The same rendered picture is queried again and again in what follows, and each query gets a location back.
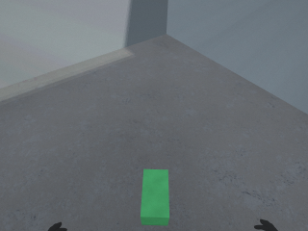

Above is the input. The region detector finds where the robot right hand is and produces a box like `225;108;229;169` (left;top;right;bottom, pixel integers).
254;219;278;231

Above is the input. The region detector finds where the carton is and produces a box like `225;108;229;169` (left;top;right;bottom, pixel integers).
141;168;169;226

